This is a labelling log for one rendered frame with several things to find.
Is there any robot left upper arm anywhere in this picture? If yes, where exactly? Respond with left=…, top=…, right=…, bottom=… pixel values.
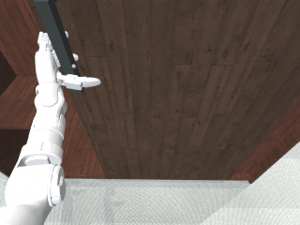
left=0, top=163, right=67, bottom=225

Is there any robot left forearm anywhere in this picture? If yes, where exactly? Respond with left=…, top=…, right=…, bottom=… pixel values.
left=5, top=82, right=68, bottom=205

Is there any handle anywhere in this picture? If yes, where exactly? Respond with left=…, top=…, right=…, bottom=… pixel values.
left=34, top=0, right=84, bottom=94

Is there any wardrobe door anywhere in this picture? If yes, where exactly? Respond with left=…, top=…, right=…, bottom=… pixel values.
left=236, top=98, right=300, bottom=173
left=27, top=0, right=300, bottom=181

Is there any left robot hand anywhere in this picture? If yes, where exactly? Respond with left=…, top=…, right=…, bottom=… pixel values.
left=35, top=31, right=101, bottom=91

